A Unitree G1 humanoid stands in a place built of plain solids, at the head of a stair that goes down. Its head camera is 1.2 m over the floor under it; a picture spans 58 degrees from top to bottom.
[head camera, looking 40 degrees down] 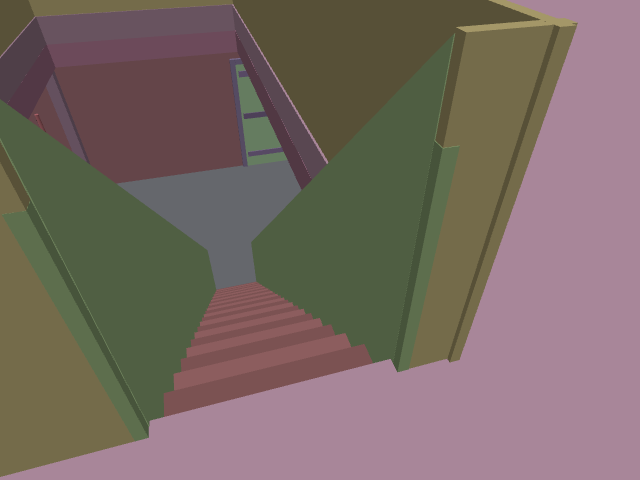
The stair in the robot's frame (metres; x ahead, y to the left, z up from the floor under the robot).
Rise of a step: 0.19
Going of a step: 0.21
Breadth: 0.83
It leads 16 degrees to the left of straight ahead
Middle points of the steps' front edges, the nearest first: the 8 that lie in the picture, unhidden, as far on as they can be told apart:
0.73 0.13 0.00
0.92 0.19 -0.19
1.12 0.25 -0.37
1.32 0.30 -0.56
1.52 0.36 -0.75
1.72 0.42 -0.93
1.91 0.48 -1.12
2.11 0.53 -1.31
